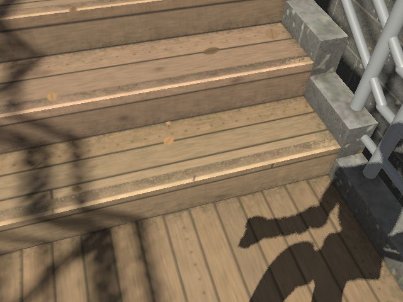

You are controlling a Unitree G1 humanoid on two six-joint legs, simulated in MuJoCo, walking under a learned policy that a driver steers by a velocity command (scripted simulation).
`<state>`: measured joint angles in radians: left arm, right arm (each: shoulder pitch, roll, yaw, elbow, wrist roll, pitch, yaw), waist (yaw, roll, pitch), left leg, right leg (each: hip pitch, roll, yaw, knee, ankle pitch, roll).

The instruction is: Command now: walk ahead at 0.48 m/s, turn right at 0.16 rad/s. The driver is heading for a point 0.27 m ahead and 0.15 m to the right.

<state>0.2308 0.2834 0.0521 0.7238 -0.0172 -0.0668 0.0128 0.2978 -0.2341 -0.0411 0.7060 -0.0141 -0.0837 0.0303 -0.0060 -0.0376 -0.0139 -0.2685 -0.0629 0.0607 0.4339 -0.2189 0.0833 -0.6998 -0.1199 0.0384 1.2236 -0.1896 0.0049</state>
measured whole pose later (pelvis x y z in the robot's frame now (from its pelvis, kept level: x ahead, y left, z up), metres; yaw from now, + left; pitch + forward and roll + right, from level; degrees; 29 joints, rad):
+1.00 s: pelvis +0.33 +0.00 -0.01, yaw -9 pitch +0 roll +0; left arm 0.18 0.22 0.02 0.88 0.01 0.00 0.04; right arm 0.18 -0.20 -0.01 0.82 -0.01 -0.05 -0.02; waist 0.01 0.00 0.02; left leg -0.29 0.00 0.00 0.59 -0.30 0.01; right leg -0.27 -0.02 0.02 0.57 -0.31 0.03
